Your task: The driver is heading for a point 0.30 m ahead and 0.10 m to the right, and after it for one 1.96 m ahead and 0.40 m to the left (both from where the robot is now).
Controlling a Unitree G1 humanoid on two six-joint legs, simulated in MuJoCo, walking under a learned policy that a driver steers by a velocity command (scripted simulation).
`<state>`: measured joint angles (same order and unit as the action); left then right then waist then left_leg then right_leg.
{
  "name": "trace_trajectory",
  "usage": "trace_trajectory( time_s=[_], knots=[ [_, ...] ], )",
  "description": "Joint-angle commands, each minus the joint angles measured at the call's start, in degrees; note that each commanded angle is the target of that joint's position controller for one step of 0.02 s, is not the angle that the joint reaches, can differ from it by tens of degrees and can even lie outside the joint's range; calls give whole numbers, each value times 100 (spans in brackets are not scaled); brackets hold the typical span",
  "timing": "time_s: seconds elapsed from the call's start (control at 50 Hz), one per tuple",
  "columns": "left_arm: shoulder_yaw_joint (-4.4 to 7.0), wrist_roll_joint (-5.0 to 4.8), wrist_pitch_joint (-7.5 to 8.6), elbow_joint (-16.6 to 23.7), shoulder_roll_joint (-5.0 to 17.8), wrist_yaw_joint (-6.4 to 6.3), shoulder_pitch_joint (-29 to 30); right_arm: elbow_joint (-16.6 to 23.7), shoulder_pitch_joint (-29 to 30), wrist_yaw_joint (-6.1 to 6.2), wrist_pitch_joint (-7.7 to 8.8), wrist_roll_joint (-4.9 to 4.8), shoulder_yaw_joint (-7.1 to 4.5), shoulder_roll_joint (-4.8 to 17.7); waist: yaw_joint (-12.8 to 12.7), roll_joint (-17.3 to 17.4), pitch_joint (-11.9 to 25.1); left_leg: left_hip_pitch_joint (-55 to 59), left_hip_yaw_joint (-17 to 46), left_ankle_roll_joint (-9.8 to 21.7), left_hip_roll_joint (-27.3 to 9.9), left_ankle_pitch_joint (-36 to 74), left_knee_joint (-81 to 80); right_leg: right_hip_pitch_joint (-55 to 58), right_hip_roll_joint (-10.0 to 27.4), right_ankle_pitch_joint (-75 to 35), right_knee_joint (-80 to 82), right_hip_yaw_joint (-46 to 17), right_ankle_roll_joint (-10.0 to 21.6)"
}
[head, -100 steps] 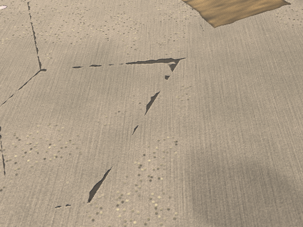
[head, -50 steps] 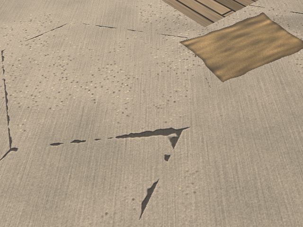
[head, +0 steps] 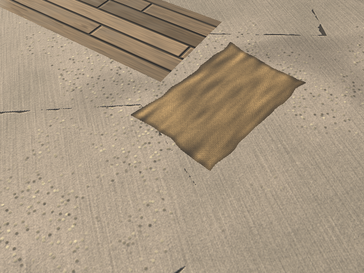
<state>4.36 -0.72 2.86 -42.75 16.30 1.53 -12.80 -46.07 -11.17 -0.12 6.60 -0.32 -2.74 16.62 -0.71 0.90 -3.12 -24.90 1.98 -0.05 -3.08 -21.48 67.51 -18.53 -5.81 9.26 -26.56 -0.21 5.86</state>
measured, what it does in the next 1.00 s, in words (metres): walks ahead: left foot, then right foot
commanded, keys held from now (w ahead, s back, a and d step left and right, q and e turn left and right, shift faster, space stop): w+e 0.36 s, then w+q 0.64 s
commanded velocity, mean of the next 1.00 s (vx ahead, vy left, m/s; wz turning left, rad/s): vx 0.50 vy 0.00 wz -0.09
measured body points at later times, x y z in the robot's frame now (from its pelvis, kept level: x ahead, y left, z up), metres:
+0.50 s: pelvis +0.28 +0.05 +0.01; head +0.31 +0.05 +0.45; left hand +0.47 +0.28 -0.10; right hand +0.31 -0.24 -0.10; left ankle +0.33 +0.14 -0.74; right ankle +0.22 -0.08 -0.66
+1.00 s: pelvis +0.51 -0.04 +0.01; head +0.53 -0.05 +0.46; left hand +0.60 +0.23 -0.10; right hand +0.64 -0.33 -0.10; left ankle +0.58 +0.11 -0.66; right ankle +0.49 -0.15 -0.74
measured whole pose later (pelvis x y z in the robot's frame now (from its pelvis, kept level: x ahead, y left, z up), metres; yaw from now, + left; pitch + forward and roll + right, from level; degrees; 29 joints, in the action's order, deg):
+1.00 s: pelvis +0.51 -0.04 +0.01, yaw -1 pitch +1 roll -2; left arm 4.0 0.6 5.2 -44.6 14.8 0.3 -17.1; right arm -42.7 -13.2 -0.3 1.7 -1.4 -4.6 18.6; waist -2.0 3.3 -0.5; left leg -37.2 3.2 -0.8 -5.0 -12.5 60.5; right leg -6.8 -0.7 11.8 -17.6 6.3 1.3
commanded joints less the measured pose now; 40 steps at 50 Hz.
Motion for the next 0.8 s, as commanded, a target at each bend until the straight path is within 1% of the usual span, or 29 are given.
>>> trace_trajectory(
  time_s=[0.02,0.04,0.08,0.12,0.16,0.2,0.22,0.26,0.28,0.3,0.32,0.34,0.36,0.38,0.4,0.42,0.44,0.46,0.48,0.5,0.54,0.58,0.64,0.68,0.72,0.74,0.76,0.78,0.8],
  knots=[
    [163,20,92,451,698,-90,16,456,-27,10,23,108,-189,635,163,-207,537,-1011,221,-175,-332,290,-623,1036,1565,-1418,1365,-2011,1245],
    [189,13,98,450,791,-124,-30,488,29,19,-25,119,-169,558,172,-212,474,-961,150,-272,-307,455,-940,795,1505,-1571,1420,-1835,1238],
    [241,-13,84,425,952,-195,-155,634,445,32,-66,128,-109,417,59,-266,325,-882,57,-414,-195,1169,-1826,456,1290,-1503,1458,-1514,1086],
    [255,-42,44,398,975,-236,-286,745,876,7,-51,112,-59,305,-124,-404,273,-546,16,-444,7,2069,-2780,225,1028,-1084,1384,-1285,848],
    [262,-51,6,335,984,-248,-517,856,1218,-32,-23,44,-52,316,-302,-499,285,-252,4,-444,196,2637,-3349,194,1024,-688,1308,-1393,711],
    [259,-88,-22,265,946,-250,-690,947,1380,-65,7,-12,-89,434,-345,-561,290,-182,156,-380,243,2613,-3665,453,1152,-380,1076,-1693,638],
    [251,-95,-35,251,905,-258,-735,963,1377,-83,27,-19,-121,521,-319,-590,312,-155,245,-324,243,2485,-3811,657,1226,-246,898,-1885,595],
    [258,-69,-57,262,899,-279,-705,948,1224,-111,82,-27,-188,675,-180,-728,332,21,305,-165,236,2023,-3930,939,1370,-223,534,-2231,508],
    [253,-58,-73,286,870,-279,-630,881,953,-109,111,-26,-227,721,-12,-803,383,357,236,-54,255,1860,-4059,953,1340,-308,301,-2309,435],
    [200,-37,-76,321,719,-271,-597,753,461,-81,137,10,-302,831,242,-776,621,1089,173,101,223,1821,-4226,843,1110,-511,-189,-2206,284],
    [74,20,-57,409,388,-243,-597,677,-297,-39,163,115,-386,1091,584,-359,1299,2390,839,438,-526,1535,-4138,331,773,-139,-1555,-1820,78],
    [-42,-102,1,571,7,-243,-1333,520,-950,-24,92,204,-518,1622,386,1331,2124,4384,3296,1358,-1877,366,-4552,-1585,-67,1883,-3535,-974,-354],
    [1,-181,22,525,472,-252,-1430,475,-995,-68,50,50,-455,1266,412,1596,2045,4461,4540,1525,-2209,-1086,-4996,-2552,298,2460,-4542,-1004,-441],
    [93,-160,10,463,835,-257,-967,519,-782,-73,34,22,-334,824,566,912,1283,3803,3806,1291,-1864,-1250,-5150,-2733,501,1927,-4818,-1069,-469],
    [90,-80,-3,516,815,-266,-579,502,-569,-84,-7,69,-272,673,525,491,829,3133,2996,1124,-1567,-587,-5154,-2607,657,1527,-4764,-859,-486],
    [82,6,27,619,732,-255,-273,455,-389,-102,-40,102,-226,570,435,361,451,2513,2469,1135,-1313,143,-5251,-2500,768,1291,-4470,-788,-480],
    [82,41,46,658,629,-225,-186,429,-297,-107,-47,129,-170,464,287,379,296,2111,2070,1105,-1075,668,-5386,-2252,922,1114,-4172,-716,-444],
    [57,16,63,669,518,-197,-278,402,-252,-108,-45,120,-163,476,149,602,290,1879,1924,1181,-1003,1025,-5475,-2027,1005,1038,-3889,-606,-457],
    [31,21,76,657,430,-179,-303,383,-263,-113,-41,58,-161,460,111,617,316,1797,1780,1264,-934,1369,-5541,-1914,1036,1072,-3566,-499,-491],
    [3,47,91,689,359,-166,-209,356,-305,-110,-41,2,-178,525,109,598,323,1741,1637,1331,-911,1656,-5597,-1859,1038,1056,-3185,-397,-529],
    [-83,104,150,818,203,-147,202,318,-356,-76,-72,-65,-248,763,183,452,304,1588,1371,1372,-853,2006,-5682,-1661,1020,693,-2250,-263,-605],
    [-135,76,201,872,128,-102,573,263,-459,-39,-123,-96,-302,929,284,430,302,1363,1105,1290,-726,2080,-5693,-1203,882,11,-1388,-191,-674],
    [-111,1,248,952,264,-52,996,144,-787,-21,-196,-143,-320,985,422,468,292,1340,1127,1196,-745,1990,-5592,-755,682,-626,-719,-178,-745],
    [-70,-25,292,1019,376,-31,1145,87,-936,-2,-246,-171,-321,979,398,485,276,1415,1333,1088,-822,1673,-5413,-481,648,-651,-362,-253,-686],
    [6,-29,331,947,503,-42,889,77,-911,27,-292,-172,-316,962,147,493,354,1301,1424,900,-778,1442,-5076,229,645,-665,14,-231,-553],
    [84,-4,332,822,625,-82,487,84,-927,33,-300,-138,-275,835,-57,462,529,1114,1347,770,-579,1554,-4675,911,655,-519,127,-182,-447],
    [186,75,339,728,880,-146,-200,162,-832,22,-278,-80,-177,552,-422,237,962,620,1081,547,-225,1399,-3597,1953,1206,-334,129,-658,-195],
    [302,170,277,658,1351,-203,-924,329,-1103,30,-207,-14,-38,88,-567,-995,1735,-876,347,174,418,-157,-1678,3662,2496,117,227,-2232,337],
    [308,149,211,506,1337,-158,-1187,460,-1290,57,-159,-155,-60,277,-518,-1877,1898,-1898,335,102,437,-1325,-435,3729,3095,1474,843,-3918,812]
  ],
)
Velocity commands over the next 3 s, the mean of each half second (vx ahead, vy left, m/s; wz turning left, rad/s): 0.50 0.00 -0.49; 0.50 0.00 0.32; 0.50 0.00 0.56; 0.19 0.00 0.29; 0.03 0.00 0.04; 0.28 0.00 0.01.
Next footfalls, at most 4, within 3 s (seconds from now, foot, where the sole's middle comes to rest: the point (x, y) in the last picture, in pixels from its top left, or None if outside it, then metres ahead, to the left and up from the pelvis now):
0.32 left None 0.37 0.13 -0.77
0.76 right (240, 252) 0.53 -0.16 -0.77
1.26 left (167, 184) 0.81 0.12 -0.77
1.72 right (191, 127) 1.11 0.02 -0.77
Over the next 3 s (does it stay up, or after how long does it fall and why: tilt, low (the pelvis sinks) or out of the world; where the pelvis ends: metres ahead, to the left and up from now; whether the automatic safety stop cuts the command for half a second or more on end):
stays up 1.13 0.13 0.01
